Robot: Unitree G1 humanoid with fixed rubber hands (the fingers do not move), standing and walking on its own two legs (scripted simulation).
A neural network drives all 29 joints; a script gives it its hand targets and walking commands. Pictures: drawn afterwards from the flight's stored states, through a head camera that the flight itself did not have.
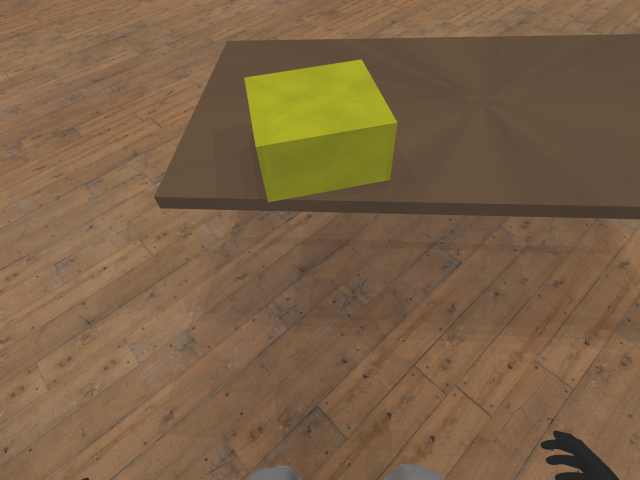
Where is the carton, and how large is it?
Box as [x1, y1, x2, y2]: [244, 59, 396, 201]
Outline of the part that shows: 361,59 244,78 255,145 268,201 389,179 396,121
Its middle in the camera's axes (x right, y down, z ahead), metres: +0.00 -0.24 +0.84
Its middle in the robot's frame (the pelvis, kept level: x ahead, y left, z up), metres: +0.79 +0.02 -0.05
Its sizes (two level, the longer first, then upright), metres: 0.269 0.248 0.147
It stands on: a table, 0.64 m high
